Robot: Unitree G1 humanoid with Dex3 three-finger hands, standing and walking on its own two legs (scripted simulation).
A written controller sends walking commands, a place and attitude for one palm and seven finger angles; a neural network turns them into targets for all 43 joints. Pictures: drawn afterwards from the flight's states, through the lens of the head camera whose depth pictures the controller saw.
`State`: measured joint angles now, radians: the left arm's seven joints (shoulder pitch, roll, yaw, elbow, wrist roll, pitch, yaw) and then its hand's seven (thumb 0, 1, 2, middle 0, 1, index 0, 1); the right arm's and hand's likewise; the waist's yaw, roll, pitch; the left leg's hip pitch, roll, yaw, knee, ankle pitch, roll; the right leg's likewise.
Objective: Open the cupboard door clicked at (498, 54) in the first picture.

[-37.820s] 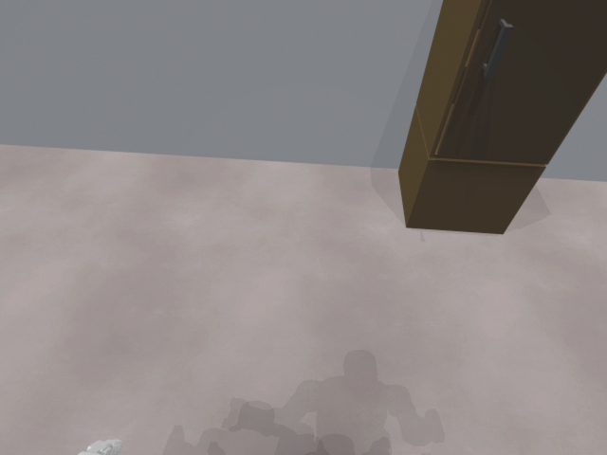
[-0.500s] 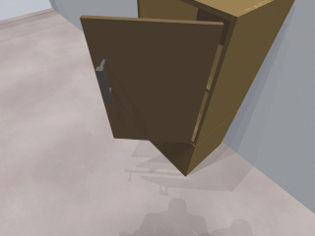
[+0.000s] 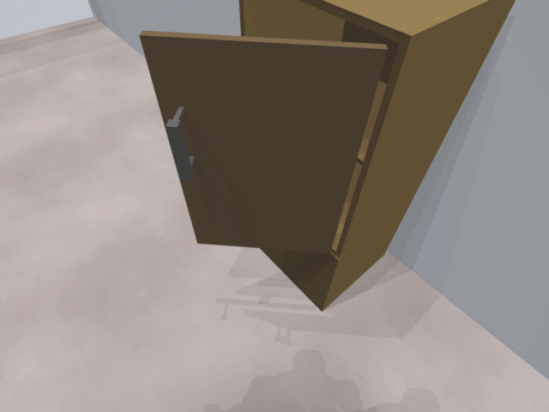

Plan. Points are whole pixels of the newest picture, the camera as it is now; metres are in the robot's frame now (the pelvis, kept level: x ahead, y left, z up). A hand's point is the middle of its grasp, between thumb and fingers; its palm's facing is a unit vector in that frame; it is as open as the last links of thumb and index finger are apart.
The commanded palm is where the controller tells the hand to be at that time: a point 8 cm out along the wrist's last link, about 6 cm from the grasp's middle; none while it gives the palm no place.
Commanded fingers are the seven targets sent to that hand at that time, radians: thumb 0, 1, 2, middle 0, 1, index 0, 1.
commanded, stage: look again from close up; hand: left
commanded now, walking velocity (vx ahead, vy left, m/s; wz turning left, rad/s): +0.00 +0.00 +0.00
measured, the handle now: (183, 145) +0.57 +0.22 +0.05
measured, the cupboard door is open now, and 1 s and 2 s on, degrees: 45 45 45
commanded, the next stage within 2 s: raise the hand with hooked fingers in 0.02 s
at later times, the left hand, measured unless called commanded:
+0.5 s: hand (132, 405) +0.14 +0.21 -0.05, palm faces -0.01 -1.00 -0.03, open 8.4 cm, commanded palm +0.12 +0.27 -0.04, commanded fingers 0.00 0.43 0.70 -0.23 -0.60 -0.23 -0.60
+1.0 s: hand (85, 373) +0.16 +0.26 -0.01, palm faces +0.00 -1.00 -0.04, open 11.4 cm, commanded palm +0.14 +0.31 +0.01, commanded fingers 0.00 -0.15 0.45 -0.28 -0.98 -0.28 -0.98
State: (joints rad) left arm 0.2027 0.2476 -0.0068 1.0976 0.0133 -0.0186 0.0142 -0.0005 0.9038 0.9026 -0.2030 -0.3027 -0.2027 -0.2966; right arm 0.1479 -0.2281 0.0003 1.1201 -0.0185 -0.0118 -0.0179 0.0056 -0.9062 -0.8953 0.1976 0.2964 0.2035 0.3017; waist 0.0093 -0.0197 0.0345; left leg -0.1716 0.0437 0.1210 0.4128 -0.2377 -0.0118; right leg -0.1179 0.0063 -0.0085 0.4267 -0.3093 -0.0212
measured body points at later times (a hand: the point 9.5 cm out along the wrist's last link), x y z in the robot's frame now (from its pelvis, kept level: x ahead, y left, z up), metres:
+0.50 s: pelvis -0.06 -0.01 -0.08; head -0.01 -0.01 +0.37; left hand +0.13 +0.26 -0.05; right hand +0.17 -0.25 -0.13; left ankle -0.01 +0.12 -0.74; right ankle -0.05 -0.10 -0.74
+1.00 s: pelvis -0.07 +0.02 -0.06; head -0.02 +0.03 +0.39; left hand +0.16 +0.32 +0.00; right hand +0.09 -0.22 -0.14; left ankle -0.01 +0.12 -0.74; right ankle -0.05 -0.10 -0.74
